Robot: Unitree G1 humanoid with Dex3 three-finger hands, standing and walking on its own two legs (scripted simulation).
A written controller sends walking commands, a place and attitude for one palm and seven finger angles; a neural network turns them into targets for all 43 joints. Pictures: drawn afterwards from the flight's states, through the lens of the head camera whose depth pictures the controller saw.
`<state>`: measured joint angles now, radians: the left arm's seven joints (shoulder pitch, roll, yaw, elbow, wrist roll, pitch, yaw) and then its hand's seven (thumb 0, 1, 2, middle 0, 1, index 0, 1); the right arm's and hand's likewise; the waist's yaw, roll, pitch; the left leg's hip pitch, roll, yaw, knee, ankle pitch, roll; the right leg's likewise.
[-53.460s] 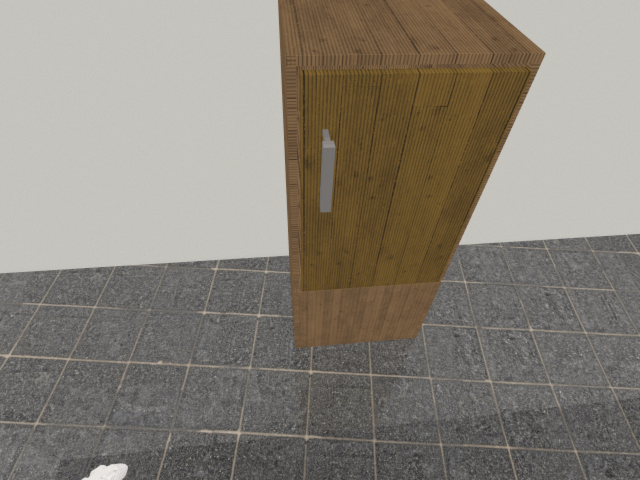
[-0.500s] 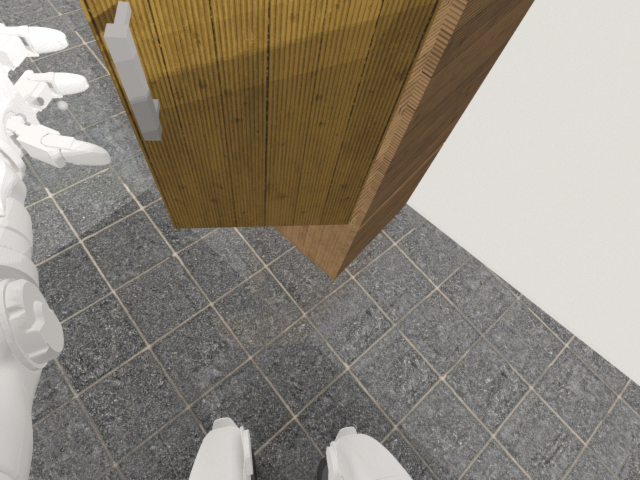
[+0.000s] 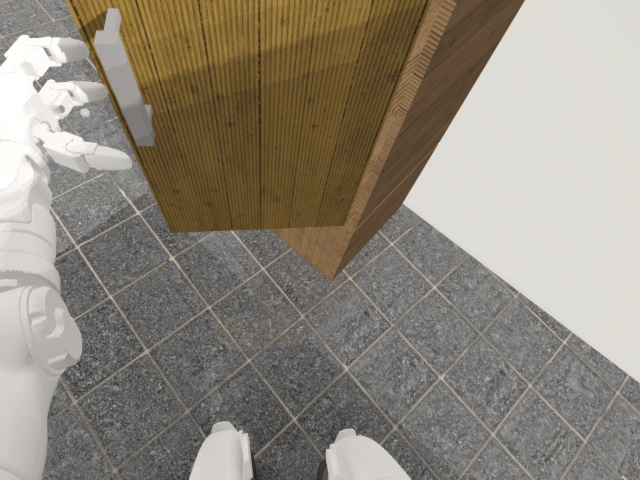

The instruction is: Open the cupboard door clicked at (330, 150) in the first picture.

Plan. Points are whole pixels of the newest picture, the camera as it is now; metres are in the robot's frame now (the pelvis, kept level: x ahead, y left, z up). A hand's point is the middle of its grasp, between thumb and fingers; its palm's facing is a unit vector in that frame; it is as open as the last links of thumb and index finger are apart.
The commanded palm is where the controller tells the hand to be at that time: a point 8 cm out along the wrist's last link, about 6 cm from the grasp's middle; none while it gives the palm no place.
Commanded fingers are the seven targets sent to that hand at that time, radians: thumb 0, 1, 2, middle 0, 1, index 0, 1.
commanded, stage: slide the fingers in behind the handle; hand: left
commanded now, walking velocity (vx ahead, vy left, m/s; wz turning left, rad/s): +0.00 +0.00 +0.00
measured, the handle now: (130, 83) +0.57 +0.18 +0.09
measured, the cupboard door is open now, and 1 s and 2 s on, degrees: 47 47 47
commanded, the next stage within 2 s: close the thumb around the handle in 1.24 s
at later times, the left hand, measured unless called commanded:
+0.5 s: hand (117, 114) +0.52 +0.19 +0.10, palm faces +0.02 -1.00 -0.01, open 14.0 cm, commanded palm +0.50 +0.22 +0.09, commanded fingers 0.00 -0.50 0.30 -0.30 -1.20 -0.30 -1.20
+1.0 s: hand (148, 118) +0.52 +0.15 +0.09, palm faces +0.04 -1.00 -0.01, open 14.0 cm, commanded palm +0.50 +0.20 +0.09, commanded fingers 0.00 -0.50 0.30 -0.30 -1.20 -0.30 -1.20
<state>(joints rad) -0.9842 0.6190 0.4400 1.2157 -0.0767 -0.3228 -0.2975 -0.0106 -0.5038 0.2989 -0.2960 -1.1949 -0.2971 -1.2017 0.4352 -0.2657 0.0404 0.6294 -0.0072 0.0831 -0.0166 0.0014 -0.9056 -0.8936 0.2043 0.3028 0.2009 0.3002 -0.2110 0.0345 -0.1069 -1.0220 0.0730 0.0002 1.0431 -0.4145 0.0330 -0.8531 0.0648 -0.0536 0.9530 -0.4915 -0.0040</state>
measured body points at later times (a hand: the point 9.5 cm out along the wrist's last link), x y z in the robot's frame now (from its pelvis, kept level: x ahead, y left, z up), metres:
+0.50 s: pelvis +0.00 -0.01 +0.00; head +0.13 +0.02 +0.43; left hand +0.52 +0.24 +0.10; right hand -0.01 -0.27 -0.11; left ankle +0.04 +0.09 -0.67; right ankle -0.03 -0.13 -0.67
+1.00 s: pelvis +0.00 -0.02 +0.00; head +0.12 +0.00 +0.43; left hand +0.51 +0.21 +0.10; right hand -0.02 -0.28 -0.11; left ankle +0.04 +0.09 -0.67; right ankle -0.03 -0.13 -0.67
